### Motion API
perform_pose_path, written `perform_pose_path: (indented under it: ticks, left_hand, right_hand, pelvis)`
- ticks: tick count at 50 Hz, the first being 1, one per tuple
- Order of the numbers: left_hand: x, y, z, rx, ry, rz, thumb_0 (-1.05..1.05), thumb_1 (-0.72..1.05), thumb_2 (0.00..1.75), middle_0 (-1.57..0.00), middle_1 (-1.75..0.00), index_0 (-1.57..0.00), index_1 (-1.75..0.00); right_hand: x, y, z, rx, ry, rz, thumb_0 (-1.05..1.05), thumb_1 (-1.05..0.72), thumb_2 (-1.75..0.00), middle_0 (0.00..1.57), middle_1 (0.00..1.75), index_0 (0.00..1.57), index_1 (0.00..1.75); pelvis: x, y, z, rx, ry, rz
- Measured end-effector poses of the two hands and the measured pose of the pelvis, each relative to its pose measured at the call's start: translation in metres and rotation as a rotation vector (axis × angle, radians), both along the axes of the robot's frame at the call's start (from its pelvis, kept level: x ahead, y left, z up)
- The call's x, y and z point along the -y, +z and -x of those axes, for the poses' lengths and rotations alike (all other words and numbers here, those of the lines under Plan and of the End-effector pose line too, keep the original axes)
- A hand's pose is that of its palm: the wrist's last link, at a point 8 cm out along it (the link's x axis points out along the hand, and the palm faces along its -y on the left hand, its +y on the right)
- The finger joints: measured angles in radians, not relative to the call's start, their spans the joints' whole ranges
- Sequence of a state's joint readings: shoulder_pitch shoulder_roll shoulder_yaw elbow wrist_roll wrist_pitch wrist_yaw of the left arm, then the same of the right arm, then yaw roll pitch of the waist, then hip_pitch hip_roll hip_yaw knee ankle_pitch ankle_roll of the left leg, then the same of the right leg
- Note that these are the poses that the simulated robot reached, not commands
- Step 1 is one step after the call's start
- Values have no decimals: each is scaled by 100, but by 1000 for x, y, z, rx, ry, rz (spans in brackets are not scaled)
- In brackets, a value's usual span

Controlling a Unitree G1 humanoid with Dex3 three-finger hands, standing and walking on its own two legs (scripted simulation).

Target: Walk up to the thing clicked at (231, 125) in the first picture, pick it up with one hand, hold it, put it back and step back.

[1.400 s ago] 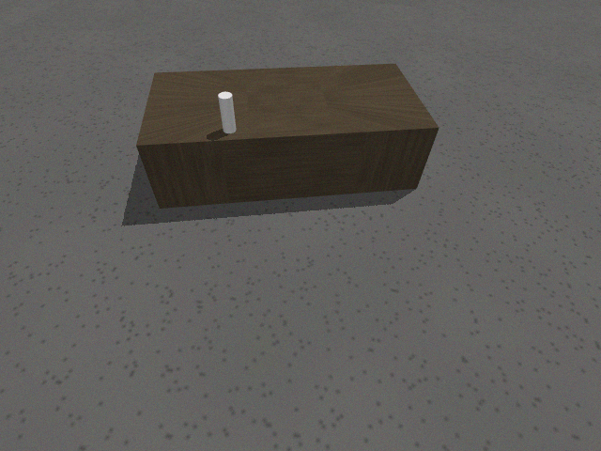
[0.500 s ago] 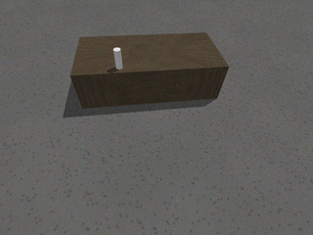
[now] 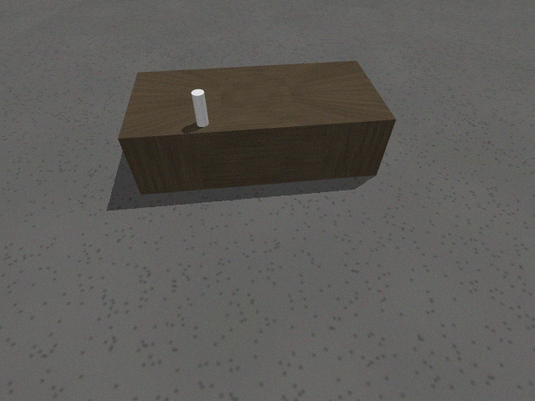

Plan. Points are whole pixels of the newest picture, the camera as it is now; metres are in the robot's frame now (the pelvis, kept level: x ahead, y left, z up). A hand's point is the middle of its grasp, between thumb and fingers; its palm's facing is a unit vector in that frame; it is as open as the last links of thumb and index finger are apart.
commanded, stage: walk up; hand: left
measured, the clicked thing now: (200, 108) +1.31 +0.27 -0.33
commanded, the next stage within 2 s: none
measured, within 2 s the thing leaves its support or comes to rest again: neither
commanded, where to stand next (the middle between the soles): +0.95 +0.03 m, yaw +6 degrees
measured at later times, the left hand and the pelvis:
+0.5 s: hand (100, 377) +0.20 +0.29 -0.16, palm faces +0.07 -0.94 -0.32, open 7.4 cm; pelvis +0.21 +0.02 -0.01, yaw +5 degrees
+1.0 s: hand (146, 240) +0.45 +0.26 -0.11, palm faces +0.10 -0.90 -0.42, open 7.4 cm; pelvis +0.43 -0.03 +0.01, yaw +6 degrees
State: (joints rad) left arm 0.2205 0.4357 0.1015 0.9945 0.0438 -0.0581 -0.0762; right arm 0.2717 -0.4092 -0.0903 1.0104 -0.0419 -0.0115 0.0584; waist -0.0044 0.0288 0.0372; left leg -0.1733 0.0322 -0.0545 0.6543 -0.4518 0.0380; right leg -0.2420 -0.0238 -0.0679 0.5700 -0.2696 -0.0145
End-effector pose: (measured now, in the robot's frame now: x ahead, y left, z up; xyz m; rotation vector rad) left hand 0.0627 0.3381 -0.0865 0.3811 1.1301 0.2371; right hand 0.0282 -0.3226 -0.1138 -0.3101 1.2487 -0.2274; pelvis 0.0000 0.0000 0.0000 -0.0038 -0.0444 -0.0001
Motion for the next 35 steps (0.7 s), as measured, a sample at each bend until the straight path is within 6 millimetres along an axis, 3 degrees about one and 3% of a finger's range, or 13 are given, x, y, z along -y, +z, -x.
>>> perform_pose_path:
  ticks: [3,9,17,20,23,29,35]
  left_hand:
    - [6,6,5,11,47,-12,1,91,90,-20,-30,-20,-30]
    - [18,9,9,-60,118,9,1,90,90,-20,-30,-20,-30]
    - [14,-23,-27,-118,173,64,1,90,90,-20,-30,-20,-30]
    - [6,-41,-55,-143,181,77,1,90,90,-20,-30,-20,-30]
    - [4,-42,-97,-130,152,93,1,90,90,-20,-30,-20,-30]
    - [1,-22,-188,-19,74,103,1,91,90,-20,-30,-20,-30]
    - [2,-2,-264,1,30,66,1,91,90,-20,-30,-20,-30]
  right_hand:
    - [7,2,-30,-17,37,3,1,-91,-89,20,30,20,30]
    - [5,15,-116,60,139,-19,1,-91,-89,20,30,20,30]
    - [-29,19,-251,141,255,-16,1,-91,-89,20,30,20,30]
    - [-46,18,-299,219,285,4,1,-91,-89,20,30,20,30]
    - [-56,26,-324,284,254,-5,1,-91,-89,20,30,20,30]
    - [-52,39,-340,255,221,-1,1,-91,-89,20,30,21,30]
    - [-21,30,-352,181,171,1,1,-90,-89,21,30,21,30]
  pelvis:
    - [7,4,-19,3,24,6]
    - [10,13,-61,7,56,14]
    - [-5,-4,-136,5,97,25]
    - [-17,-15,-166,7,97,0]
    - [-22,-12,-190,13,98,0]
    - [-21,4,-240,18,85,-19]
    - [-9,7,-294,10,83,-28]
